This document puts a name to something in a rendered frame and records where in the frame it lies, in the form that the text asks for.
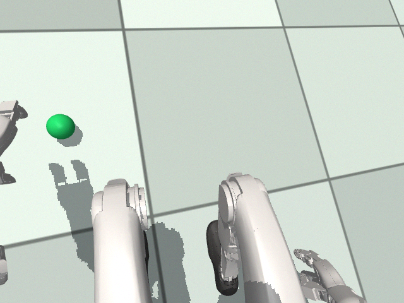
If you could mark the right robot foot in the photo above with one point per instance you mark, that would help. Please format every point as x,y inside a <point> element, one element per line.
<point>214,250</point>

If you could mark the right robot arm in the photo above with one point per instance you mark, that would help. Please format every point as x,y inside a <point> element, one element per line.
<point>343,294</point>

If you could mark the left robot hand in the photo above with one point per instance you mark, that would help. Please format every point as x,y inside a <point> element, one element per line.
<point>10,112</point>

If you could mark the right robot hand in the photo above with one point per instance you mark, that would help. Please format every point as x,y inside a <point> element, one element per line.
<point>315,285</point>

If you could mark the ball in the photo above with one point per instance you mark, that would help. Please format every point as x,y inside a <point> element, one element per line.
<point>60,126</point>

